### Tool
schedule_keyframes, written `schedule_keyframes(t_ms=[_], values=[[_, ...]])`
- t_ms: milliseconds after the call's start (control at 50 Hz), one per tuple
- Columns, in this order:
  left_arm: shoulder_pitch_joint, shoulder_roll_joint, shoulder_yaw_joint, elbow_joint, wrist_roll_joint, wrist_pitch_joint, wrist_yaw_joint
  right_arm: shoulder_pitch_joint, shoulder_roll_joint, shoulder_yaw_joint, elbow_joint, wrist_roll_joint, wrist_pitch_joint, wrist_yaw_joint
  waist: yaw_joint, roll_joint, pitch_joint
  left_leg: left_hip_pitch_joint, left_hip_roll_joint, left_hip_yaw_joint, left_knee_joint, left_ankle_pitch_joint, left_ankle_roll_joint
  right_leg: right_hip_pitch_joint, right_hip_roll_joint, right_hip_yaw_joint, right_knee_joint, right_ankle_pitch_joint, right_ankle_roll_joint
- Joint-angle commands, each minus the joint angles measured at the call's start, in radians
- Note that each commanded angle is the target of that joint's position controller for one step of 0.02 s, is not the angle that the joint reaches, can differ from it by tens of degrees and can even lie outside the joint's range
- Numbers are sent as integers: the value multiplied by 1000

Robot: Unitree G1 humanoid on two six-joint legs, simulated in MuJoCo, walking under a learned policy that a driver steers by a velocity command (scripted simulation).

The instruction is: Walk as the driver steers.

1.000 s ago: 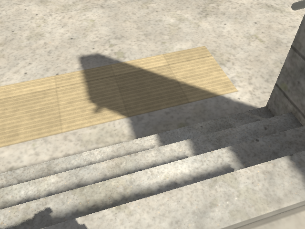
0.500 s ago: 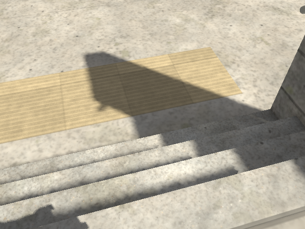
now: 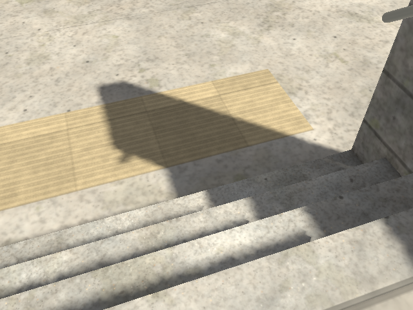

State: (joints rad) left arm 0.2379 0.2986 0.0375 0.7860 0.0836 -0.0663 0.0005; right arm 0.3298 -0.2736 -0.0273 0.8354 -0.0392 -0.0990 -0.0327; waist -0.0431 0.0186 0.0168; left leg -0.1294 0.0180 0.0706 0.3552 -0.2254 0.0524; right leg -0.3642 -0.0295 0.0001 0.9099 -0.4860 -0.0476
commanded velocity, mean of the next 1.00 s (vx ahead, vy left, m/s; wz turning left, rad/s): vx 0.45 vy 0.00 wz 0.38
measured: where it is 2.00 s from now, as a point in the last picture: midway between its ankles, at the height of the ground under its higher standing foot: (162, 252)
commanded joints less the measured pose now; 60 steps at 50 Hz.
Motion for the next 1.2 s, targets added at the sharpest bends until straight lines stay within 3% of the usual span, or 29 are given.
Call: schedule_keyframes(t_ms=[20,80,120,140,160,180,220,280,360,560,600,640,660,680,700,720,740,780,860,920,940,980,1000,1020,1040,1080,1100,1140,1200], values=[[-17,40,14,-54,-6,-3,-31,-125,-166,-26,-83,2,-3,-18,50,77,49,-106,174,-172,-292,-217,111,88,2,-45,-139,46,19],[20,32,4,-27,-41,-21,-62,-102,-215,-40,-56,-12,26,21,64,28,63,-104,208,-182,-192,-217,172,210,12,-42,-460,319,0],[90,71,17,-7,-37,-48,-53,-72,-164,-27,-29,-34,37,53,88,24,35,-223,191,-213,-67,-248,195,399,26,-32,-481,317,-35],[207,116,33,15,-15,-62,-37,-51,-87,-8,-12,-47,28,63,139,-45,-12,-303,124,-180,132,-239,156,519,-55,57,-493,311,-80],[339,239,60,12,-8,-72,-8,-65,20,19,-72,-40,5,82,168,-268,-99,-505,-57,-54,471,-276,58,678,-341,467,-638,399,-320],[352,177,43,12,12,-77,3,-168,-33,2,-84,-26,-22,95,217,-222,48,-698,-52,-201,640,-311,61,590,-412,642,-776,116,-347],[163,43,4,-6,-17,-72,5,-131,-89,-23,-34,-24,-20,63,107,-141,106,-710,17,-182,812,-164,72,464,-328,400,-797,-22,-221],[142,-17,-34,-2,-2,-56,15,-104,-15,-9,-18,-28,1,85,42,-80,88,-625,37,-194,748,72,70,396,-257,153,-833,344,-161],[239,1,-36,54,19,-50,17,-207,16,1,-37,-2,15,138,73,-87,57,-645,40,-102,579,284,1,384,-211,-54,-825,662,-162],[340,65,-18,210,13,-31,-16,-353,-22,-18,-82,-2,45,129,52,-97,65,-528,-19,-38,253,206,38,498,-250,-200,-697,1107,-93],[329,116,1,211,18,-29,-9,-310,-54,-38,-76,9,40,115,14,-132,52,-389,-73,1,262,110,58,479,-261,-230,-593,1334,-65],[312,129,4,204,34,-37,-9,-66,-118,-71,-4,31,9,86,-76,-125,-34,2,-135,-4,284,218,123,261,-223,-253,-289,1422,-7],[392,44,-35,187,57,-50,-14,168,-154,-89,72,30,3,63,-109,-15,-255,542,-15,-247,368,239,275,-134,-175,-196,30,1132,105],[292,39,-41,163,32,-50,-59,439,-126,-70,162,18,20,63,-214,104,-394,752,229,-696,111,179,445,-369,67,-143,507,-56,183],[58,10,-41,81,-17,-51,-82,500,-171,-95,209,-23,-10,57,-274,39,-226,666,235,-743,3,-28,335,-590,52,77,584,-66,97],[-75,39,-35,47,-20,-57,-60,340,-156,-95,178,-12,-31,61,-233,35,12,389,214,-671,-2,-107,274,-651,-22,136,582,-37,91],[-20,62,-31,42,3,-52,-28,170,-55,-55,147,-6,-35,68,-114,-3,-32,150,184,-607,-46,-121,272,-489,-52,144,447,31,55],[60,-69,-67,29,20,-25,11,-59,36,-5,82,-2,-31,75,55,16,11,-313,138,-538,-133,-144,281,-197,-84,120,316,-15,15],[77,-43,-73,-17,-21,0,12,-105,-117,-37,8,-25,-42,75,81,-22,8,-639,-31,-322,-147,-51,203,138,-13,-56,-72,175,58],[170,-71,-83,3,-3,4,-35,35,-110,-33,25,-55,-32,103,71,29,18,-739,-49,-294,6,46,201,315,40,-127,23,470,84],[336,-34,-65,58,25,-4,-41,11,-87,-25,20,-77,-37,113,146,20,10,-757,-17,-330,145,228,180,377,8,-77,151,510,73],[628,90,-6,129,18,-13,-35,-115,-121,-36,-55,-16,-57,129,321,-113,-54,-752,-67,-288,525,395,181,500,91,-135,-95,122,32],[571,221,23,114,-5,-24,-31,2,-33,-23,-26,-22,-70,149,236,-194,-98,-732,-156,-264,930,111,84,508,-157,311,-315,524,-216],[431,196,-4,68,3,-38,-50,170,33,-19,2,-29,-68,129,77,-158,-148,-803,-189,-266,1159,-330,26,449,-330,614,-394,1053,-437],[283,163,6,45,-6,-43,-65,215,1,-26,-28,-24,-43,97,24,-149,-114,-936,-120,-300,1271,-332,-19,369,-422,807,-481,692,-499],[89,-83,-49,20,-50,-49,-53,21,-25,0,-53,-67,14,39,42,15,-87,-1013,3,-295,1213,-187,-92,190,-307,722,-458,240,-400],[22,-110,-60,18,-29,-46,-36,25,14,26,-41,-69,32,28,14,21,-73,-929,40,-279,1091,-152,-136,80,-240,597,-459,356,-358],[132,-55,-45,93,-12,-38,-25,20,70,54,-40,-58,27,53,23,-32,-50,-717,42,-139,994,-159,-158,-127,-100,367,-413,501,-290],[209,43,-28,137,17,-44,-17,147,30,55,26,-60,-9,124,-1,-58,-47,-324,-7,10,1001,0,-141,-428,22,176,-280,470,-215]])
Keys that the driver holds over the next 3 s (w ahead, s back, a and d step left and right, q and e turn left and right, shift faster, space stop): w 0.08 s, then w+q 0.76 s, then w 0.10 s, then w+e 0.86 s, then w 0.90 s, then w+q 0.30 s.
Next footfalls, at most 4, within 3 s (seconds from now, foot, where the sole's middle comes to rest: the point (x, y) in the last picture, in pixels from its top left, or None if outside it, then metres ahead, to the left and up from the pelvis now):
0.14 right None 0.08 -0.15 -0.79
0.64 left None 0.39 0.12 -0.78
0.98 right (223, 301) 0.55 -0.04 -0.79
1.30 left None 0.52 0.19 -0.79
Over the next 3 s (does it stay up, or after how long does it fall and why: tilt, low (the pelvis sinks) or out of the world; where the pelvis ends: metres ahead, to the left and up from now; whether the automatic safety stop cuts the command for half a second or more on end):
stays up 1.37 0.26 -0.67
